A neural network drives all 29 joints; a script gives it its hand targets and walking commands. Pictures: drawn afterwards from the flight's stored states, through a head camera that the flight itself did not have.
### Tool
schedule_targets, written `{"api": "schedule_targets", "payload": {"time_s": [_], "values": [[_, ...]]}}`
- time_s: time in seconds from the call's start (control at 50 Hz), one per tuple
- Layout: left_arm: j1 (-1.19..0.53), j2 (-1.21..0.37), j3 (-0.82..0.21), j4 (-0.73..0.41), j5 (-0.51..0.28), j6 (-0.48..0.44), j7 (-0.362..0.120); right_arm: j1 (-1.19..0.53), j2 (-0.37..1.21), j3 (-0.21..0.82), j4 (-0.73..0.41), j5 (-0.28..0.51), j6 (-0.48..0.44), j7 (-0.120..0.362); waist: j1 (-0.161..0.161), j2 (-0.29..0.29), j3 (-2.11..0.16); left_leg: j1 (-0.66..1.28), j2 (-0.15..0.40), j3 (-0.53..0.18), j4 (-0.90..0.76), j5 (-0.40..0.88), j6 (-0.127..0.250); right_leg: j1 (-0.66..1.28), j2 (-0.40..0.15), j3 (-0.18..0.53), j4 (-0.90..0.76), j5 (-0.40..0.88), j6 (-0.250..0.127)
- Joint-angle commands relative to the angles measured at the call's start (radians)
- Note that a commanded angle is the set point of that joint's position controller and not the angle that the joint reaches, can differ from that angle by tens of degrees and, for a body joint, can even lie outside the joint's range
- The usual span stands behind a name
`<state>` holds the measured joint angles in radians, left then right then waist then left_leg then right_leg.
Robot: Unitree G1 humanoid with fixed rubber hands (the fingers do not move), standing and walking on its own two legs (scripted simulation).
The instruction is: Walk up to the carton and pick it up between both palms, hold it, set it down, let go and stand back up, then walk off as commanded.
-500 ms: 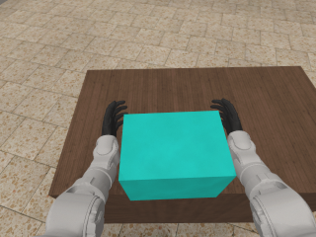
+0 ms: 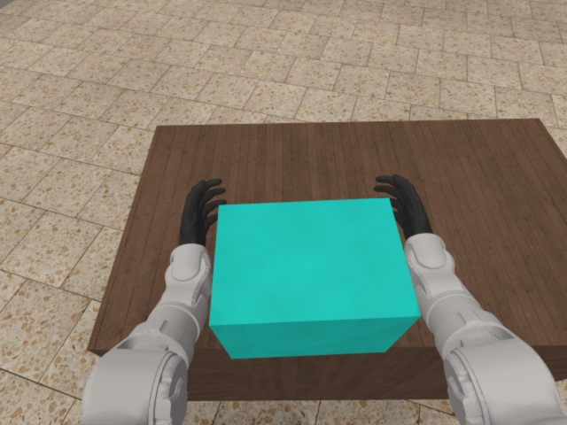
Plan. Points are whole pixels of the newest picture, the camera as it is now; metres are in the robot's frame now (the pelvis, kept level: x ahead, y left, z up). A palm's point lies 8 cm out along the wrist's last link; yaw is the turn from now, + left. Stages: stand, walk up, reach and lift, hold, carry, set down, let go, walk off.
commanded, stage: reach and lift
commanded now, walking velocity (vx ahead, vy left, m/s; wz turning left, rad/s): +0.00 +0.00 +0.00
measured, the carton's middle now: (306, 282) +0.34 -0.01 -0.02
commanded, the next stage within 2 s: none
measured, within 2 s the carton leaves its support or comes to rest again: leaves its support in 0.18 s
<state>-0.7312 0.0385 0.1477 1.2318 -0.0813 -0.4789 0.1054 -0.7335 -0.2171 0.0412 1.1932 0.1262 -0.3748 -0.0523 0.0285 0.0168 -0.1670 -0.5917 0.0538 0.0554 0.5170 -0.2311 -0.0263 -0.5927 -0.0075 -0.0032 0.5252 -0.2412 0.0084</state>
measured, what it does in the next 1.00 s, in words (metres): stands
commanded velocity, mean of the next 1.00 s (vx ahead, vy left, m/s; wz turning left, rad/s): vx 0.00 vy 0.00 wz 0.00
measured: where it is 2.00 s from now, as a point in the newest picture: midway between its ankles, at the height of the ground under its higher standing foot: outside the picture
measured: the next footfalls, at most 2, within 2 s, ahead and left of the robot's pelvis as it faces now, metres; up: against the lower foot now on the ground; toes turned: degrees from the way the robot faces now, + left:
none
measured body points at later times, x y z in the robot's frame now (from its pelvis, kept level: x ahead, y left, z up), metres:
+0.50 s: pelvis -0.02 +0.00 +0.00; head +0.04 -0.01 +0.45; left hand +0.38 +0.17 +0.04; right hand +0.41 -0.15 +0.06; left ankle -0.01 +0.13 -0.73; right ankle -0.01 -0.12 -0.73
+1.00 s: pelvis -0.04 +0.00 +0.00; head -0.03 -0.01 +0.45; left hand +0.37 +0.17 +0.10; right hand +0.39 -0.15 +0.11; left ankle -0.01 +0.13 -0.73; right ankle -0.01 -0.12 -0.73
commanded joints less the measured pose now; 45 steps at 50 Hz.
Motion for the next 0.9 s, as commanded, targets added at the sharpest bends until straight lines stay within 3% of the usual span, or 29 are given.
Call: {"api": "schedule_targets", "payload": {"time_s": [0.0, 0.14, 0.32, 0.42, 0.54, 0.68, 0.88], "values": [[-0.373, -0.599, -0.075, -0.06, 0.256, -0.053, -0.145, -0.505, 0.807, 0.152, -0.232, -0.202, -0.114, 0.093, 0.061, -0.107, -0.575, 0.24, -0.067, 0.018, 0.003, 0.496, -0.011, 0.447, 0.015, -0.008, -0.026, 0.652, 0.029], [-0.355, -0.66, -0.234, -0.127, 0.166, -0.054, -0.142, -0.473, 0.842, 0.221, -0.316, -0.196, -0.099, 0.092, 0.033, -0.086, -0.587, 0.264, -0.061, -0.011, -0.019, 0.509, -0.025, 0.47, 0.036, -0.022, -0.058, 0.693, 0.024], [-0.48, -0.722, -0.407, -0.349, 0.065, -0.012, -0.108, -0.452, 0.861, 0.269, -0.424, -0.147, -0.026, 0.073, -0.001, -0.018, -0.659, 0.386, -0.064, -0.036, 0.001, 0.577, -0.046, 0.419, 0.07, -0.031, -0.102, 0.602, -0.006], [-0.541, -0.735, -0.496, -0.428, 0.009, 0.06, -0.096, -0.416, 0.889, 0.302, -0.455, -0.086, 0.062, 0.059, -0.019, 0.01, -0.643, 0.441, -0.068, -0.055, 0.002, 0.544, -0.048, 0.385, 0.072, -0.019, -0.134, 0.5, -0.015], [-0.621, -0.753, -0.526, -0.512, -0.024, 0.143, -0.087, -0.513, 0.898, 0.331, -0.541, -0.032, 0.146, 0.072, -0.009, 0.001, -0.657, 0.458, -0.068, -0.069, -0.007, 0.46, -0.047, 0.338, 0.076, -0.02, -0.155, 0.344, -0.021], [-0.648, -0.719, -0.485, -0.542, -0.021, 0.255, -0.091, -0.553, 0.873, 0.311, -0.536, 0.0, 0.245, 0.09, -0.002, -0.026, -0.556, 0.453, -0.07, -0.07, -0.046, 0.344, -0.038, 0.337, 0.068, -0.012, -0.183, 0.214, -0.022], [-0.74, -0.702, -0.476, -0.675, -0.067, 0.384, -0.092, -0.671, 0.924, 0.317, -0.654, 0.068, 0.354, 0.089, 0.012, -0.052, -0.577, 0.431, -0.083, -0.067, -0.081, 0.265, -0.011, 0.39, 0.058, 0.007, -0.187, 0.19, -0.009]]}}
